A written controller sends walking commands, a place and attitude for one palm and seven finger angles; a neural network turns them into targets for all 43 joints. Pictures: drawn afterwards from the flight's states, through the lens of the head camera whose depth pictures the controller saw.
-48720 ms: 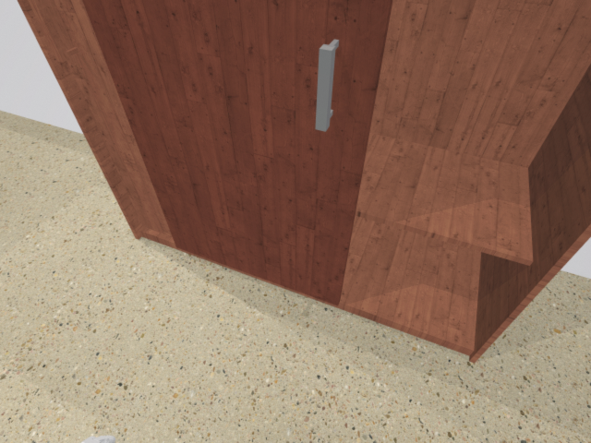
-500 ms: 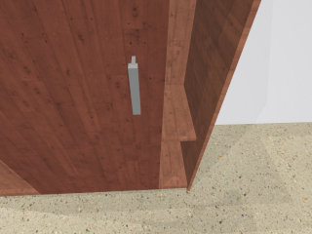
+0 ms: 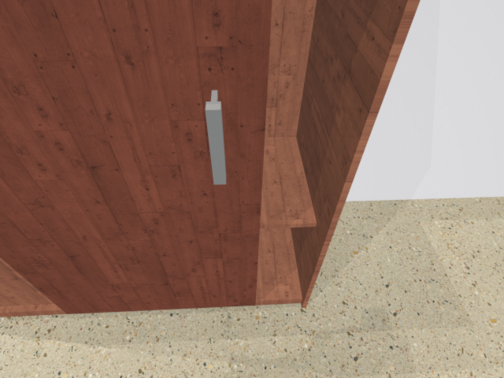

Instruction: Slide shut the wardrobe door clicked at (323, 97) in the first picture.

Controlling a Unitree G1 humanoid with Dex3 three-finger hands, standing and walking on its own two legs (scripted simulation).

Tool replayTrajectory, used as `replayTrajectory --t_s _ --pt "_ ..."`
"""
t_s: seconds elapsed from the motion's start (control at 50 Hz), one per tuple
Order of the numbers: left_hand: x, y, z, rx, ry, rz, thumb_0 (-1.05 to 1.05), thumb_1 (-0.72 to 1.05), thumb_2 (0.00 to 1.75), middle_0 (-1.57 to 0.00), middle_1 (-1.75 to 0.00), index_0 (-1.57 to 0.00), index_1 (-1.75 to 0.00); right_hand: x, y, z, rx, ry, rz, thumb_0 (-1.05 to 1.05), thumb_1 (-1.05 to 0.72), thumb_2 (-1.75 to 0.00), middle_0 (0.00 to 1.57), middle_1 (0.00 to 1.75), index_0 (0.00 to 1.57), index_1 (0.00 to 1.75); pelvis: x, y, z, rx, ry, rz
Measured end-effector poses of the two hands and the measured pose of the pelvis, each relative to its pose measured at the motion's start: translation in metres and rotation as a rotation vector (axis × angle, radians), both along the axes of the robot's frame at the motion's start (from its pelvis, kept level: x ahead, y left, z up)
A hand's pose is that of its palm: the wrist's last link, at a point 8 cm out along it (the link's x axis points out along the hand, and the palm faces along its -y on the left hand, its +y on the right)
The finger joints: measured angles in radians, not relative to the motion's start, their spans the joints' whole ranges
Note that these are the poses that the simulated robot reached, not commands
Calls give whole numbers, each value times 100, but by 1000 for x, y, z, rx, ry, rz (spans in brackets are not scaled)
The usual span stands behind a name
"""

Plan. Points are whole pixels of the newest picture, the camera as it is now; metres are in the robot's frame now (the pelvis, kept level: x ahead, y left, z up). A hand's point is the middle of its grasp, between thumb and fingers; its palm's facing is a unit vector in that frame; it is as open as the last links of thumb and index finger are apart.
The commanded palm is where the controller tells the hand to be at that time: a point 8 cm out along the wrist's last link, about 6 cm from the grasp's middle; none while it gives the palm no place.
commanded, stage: look again from close up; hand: left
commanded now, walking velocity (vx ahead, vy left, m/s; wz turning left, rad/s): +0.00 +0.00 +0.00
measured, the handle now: (217, 139) +0.48 +0.10 +0.13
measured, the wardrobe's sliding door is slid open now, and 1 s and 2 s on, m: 0.19 0.19 0.19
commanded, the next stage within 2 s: raise the hand with hooked fingers in 0.70 s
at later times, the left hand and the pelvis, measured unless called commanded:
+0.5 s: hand out of the picture +0.06 +0.25 -0.16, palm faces -0.02 -0.94 -0.34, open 7.4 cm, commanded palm none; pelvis +0.00 +0.00 +0.00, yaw +0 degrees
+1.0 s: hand (105, 335) +0.19 +0.24 -0.03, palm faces +0.29 -0.95 -0.12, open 7.6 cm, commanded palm +0.11 +0.29 -0.05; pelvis -0.02 -0.01 -0.03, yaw +1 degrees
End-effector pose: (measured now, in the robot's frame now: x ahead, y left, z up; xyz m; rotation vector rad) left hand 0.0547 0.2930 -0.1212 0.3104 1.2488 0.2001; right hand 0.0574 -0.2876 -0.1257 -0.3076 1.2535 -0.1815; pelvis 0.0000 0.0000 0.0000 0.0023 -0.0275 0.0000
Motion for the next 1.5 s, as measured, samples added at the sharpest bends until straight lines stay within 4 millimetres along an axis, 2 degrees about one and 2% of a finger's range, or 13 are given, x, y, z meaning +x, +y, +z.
replayTrajectory --t_s 0.82,0.84,0.88,0.94,0.98,1.02,1.06,1.14,1.22,1.3,1.38,1.5 --pt "5 -2 0 12 -2 -1 0 90 90 -21 -30 -20 -30 5 -2 -2 5 0 1 1 -90 -89 20 30 20 30 3 -2 -1 -3 11 0" --pt "12 -2 5 -3 -76 62 1 90 90 -21 -30 -20 -30 8 0 -1 3 -34 -7 1 -90 -89 20 30 20 30 2 -2 -2 -3 14 1" --pt "40 0 32 -5 -354 111 1 90 90 -21 -30 -20 -31 17 5 5 -4 -151 3 1 -90 -89 20 30 20 30 0 -3 -5 6 17 4" --pt "75 -4 78 -27 -723 116 1 87 89 -21 -32 -20 -32 37 16 10 22 -330 14 1 -91 -89 20 30 20 30 -6 -3 -11 7 35 22" --pt "91 -6 101 -49 -937 80 1 85 88 -21 -33 -20 -34 51 24 9 40 -425 28 1 -90 -89 20 30 20 30 -12 -4 -20 7 76 20" --pt "99 -6 110 -70 -1105 19 1 82 86 -21 -35 -21 -36 65 30 6 62 -505 47 1 -90 -89 20 30 20 30 -19 -7 -33 9 125 15" --pt "99 -7 111 -91 -1221 -61 1 78 85 -22 -38 -21 -38 79 35 -1 81 -572 78 1 -90 -89 20 30 20 30 -25 -10 -48 9 171 9" --pt "86 -3 94 -154 -1259 -138 0 70 81 -22 -43 -21 -43 102 42 -14 97 -660 134 1 -90 -89 21 30 20 30 -33 -13 -75 1 220 9" --pt "73 2 85 -193 -1199 -63 1 61 78 -23 -48 -22 -49 112 48 -17 87 -679 161 1 -90 -89 21 30 20 30 -31 -13 -82 -16 218 23" --pt "74 1 101 -165 -1202 -55 1 51 74 -23 -54 -23 -55 111 53 -13 77 -661 176 1 -90 -89 21 30 20 30 -27 -13 -76 -33 201 37" --pt "88 0 120 -162 -1221 -105 1 42 70 -24 -60 -23 -61 103 56 -9 75 -633 165 1 -90 -89 21 30 20 30 -24 -12 -68 -39 191 42" --pt "107 9 139 -173 -1198 -127 1 28 64 -25 -69 -24 -70 87 52 -2 69 -607 119 1 -90 -89 21 30 20 30 -21 -9 -56 -36 177 31"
